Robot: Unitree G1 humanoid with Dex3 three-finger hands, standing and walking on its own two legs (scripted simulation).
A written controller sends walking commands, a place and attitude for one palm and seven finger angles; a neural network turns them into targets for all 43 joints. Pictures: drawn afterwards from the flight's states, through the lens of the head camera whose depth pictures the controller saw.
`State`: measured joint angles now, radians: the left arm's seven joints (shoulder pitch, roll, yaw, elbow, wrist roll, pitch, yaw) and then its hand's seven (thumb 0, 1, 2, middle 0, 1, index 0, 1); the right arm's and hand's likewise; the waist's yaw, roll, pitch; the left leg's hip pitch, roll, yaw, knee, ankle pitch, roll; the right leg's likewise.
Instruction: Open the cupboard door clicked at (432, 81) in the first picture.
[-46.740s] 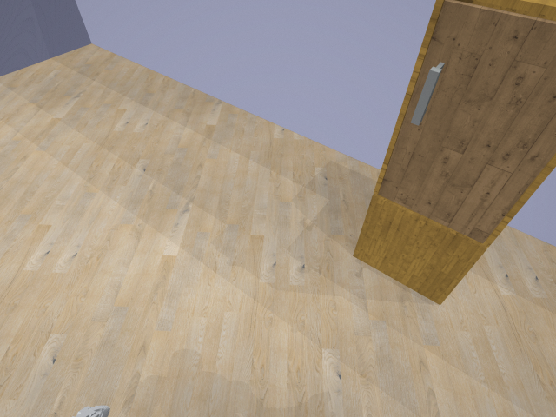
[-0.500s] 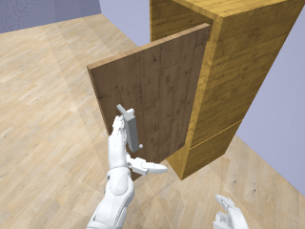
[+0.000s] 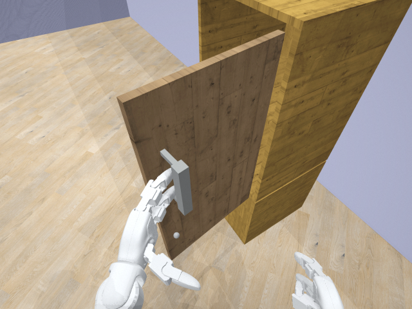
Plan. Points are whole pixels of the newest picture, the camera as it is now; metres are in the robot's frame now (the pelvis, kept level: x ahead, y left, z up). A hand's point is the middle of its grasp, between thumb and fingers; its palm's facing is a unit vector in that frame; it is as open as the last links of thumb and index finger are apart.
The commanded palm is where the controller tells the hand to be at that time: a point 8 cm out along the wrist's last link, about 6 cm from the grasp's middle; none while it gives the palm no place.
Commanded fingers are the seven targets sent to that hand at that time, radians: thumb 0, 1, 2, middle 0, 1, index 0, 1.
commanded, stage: slide the hand sideways off the handle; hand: left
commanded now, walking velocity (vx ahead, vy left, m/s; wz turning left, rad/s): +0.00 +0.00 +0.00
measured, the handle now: (176, 183) +0.33 +0.08 +0.09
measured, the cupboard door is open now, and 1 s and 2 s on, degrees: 98 98 98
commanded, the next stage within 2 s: draw the hand back to the body in 0.64 s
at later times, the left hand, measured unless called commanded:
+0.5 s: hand (148, 255) +0.19 +0.11 +0.08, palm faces -0.07 -1.00 -0.04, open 16.3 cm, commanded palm +0.17 +0.17 +0.09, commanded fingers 0.00 -0.50 0.30 -0.15 -0.30 -0.15 -0.30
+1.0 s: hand (121, 259) +0.18 +0.14 +0.10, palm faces -0.05 -1.00 -0.08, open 16.3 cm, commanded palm +0.15 +0.20 +0.11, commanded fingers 0.00 -0.50 0.30 -0.15 -0.30 -0.15 -0.30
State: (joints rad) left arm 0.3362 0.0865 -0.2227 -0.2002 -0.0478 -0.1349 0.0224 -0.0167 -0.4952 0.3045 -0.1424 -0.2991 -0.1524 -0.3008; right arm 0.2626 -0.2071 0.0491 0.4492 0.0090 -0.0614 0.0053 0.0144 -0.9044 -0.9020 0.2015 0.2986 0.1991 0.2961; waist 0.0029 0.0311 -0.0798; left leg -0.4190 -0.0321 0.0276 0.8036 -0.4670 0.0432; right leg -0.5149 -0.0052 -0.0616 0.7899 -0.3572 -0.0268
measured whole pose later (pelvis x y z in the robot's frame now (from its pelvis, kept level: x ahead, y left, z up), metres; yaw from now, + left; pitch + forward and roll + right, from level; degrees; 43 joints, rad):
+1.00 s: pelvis +0.00 -0.01 -0.01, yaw +2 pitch +5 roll -1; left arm 0.56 0.23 0.06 -0.38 -0.24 -0.16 -0.21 -0.02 -0.49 0.30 -0.15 -0.30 -0.16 -0.30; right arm 0.28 -0.23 0.05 0.46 0.04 -0.18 -0.05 0.02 -0.90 -0.90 0.20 0.30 0.20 0.30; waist 0.01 0.06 -0.11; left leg -0.47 -0.01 -0.02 0.88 -0.50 0.03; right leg -0.54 0.01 -0.11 0.83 -0.38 -0.04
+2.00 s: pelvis +0.02 +0.01 +0.04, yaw +1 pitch -3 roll -1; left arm 0.46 0.34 0.34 -0.38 -0.06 -0.08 0.12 0.00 0.70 0.82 -0.20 -0.30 -0.21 -0.30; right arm 0.19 -0.23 0.03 0.63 0.00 -0.12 -0.06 0.01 -0.90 -0.90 0.20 0.30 0.20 0.30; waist 0.07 0.07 0.01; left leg -0.04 -0.03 0.01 0.42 -0.32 0.05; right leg -0.13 0.01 -0.07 0.41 -0.22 -0.01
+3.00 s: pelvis -0.05 +0.01 +0.02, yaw -1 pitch +0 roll +0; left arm 0.56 0.41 0.43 -0.50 -0.01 -0.19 0.14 0.01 0.89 0.90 -0.21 -0.30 -0.22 -0.30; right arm 0.21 -0.23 -0.01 0.54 0.01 -0.04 -0.07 0.01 -0.90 -0.90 0.20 0.30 0.20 0.30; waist 0.00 -0.02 0.03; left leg -0.30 -0.05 0.05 0.58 -0.29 0.07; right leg -0.38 -0.02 -0.04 0.54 -0.16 0.00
